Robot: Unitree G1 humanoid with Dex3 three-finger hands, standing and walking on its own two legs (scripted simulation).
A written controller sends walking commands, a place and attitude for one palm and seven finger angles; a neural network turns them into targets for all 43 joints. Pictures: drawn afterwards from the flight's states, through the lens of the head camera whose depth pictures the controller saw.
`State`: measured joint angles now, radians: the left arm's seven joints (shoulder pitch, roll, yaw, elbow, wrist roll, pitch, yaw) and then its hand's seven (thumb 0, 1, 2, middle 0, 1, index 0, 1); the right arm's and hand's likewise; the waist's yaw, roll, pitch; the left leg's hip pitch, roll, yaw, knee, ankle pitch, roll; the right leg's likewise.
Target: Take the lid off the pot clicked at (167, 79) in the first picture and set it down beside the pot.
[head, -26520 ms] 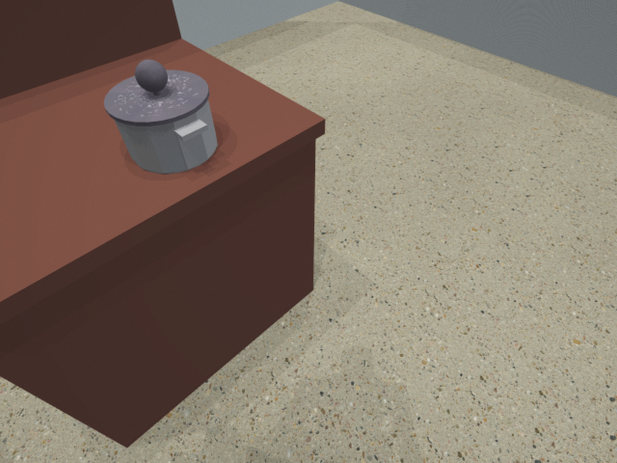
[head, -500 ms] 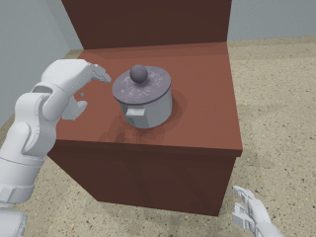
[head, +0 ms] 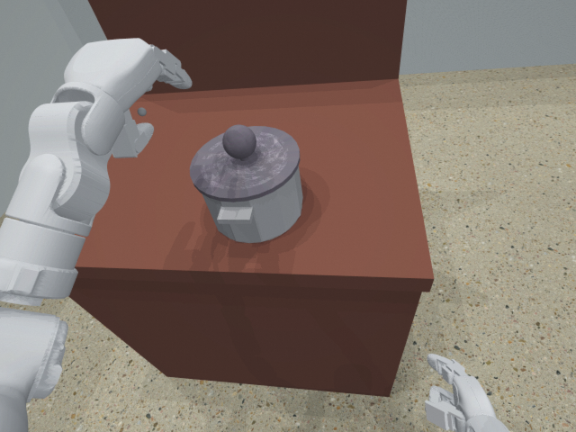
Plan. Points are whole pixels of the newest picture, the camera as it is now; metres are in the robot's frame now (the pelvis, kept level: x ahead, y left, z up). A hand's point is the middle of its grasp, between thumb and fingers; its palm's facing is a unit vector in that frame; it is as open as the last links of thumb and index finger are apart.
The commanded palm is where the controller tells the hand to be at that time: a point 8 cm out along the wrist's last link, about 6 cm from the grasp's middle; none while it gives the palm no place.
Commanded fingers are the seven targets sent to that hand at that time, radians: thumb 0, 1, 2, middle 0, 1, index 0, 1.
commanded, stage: move the open hand above the knob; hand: left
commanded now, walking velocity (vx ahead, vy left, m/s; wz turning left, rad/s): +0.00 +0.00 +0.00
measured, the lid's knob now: (239, 142) +0.51 +0.11 +0.15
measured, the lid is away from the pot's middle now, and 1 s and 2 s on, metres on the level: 0.00 0.00 0.00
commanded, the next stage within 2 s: none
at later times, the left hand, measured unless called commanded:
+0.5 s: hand (214, 145) +0.44 +0.12 +0.20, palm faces -0.10 +0.03 -0.99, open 9.8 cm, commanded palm +0.43 +0.14 +0.30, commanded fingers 0.00 -0.38 1.74 -0.89 -0.08 -0.89 -0.08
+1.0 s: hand (220, 76) +0.50 +0.11 +0.26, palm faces -0.01 -0.08 -1.00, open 9.8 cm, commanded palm +0.45 +0.11 +0.30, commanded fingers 0.00 -0.38 1.74 -0.89 -0.08 -0.89 -0.08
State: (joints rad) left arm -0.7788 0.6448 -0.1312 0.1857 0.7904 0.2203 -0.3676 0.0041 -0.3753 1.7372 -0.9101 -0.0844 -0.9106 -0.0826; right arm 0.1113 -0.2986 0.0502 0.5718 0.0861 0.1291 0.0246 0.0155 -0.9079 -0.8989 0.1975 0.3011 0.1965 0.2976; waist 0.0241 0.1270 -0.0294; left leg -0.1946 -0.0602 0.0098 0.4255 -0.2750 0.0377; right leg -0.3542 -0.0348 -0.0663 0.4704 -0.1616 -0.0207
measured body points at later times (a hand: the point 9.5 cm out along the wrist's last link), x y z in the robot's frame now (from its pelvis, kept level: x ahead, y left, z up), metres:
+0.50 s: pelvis +0.01 +0.01 +0.00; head +0.04 -0.04 +0.45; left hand +0.44 +0.12 +0.25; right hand +0.19 -0.22 -0.12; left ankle -0.04 +0.10 -0.74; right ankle +0.05 -0.11 -0.74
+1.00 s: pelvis +0.02 +0.01 +0.00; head +0.04 -0.03 +0.45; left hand +0.50 +0.11 +0.32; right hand +0.16 -0.22 -0.13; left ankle -0.04 +0.10 -0.74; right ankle +0.05 -0.11 -0.74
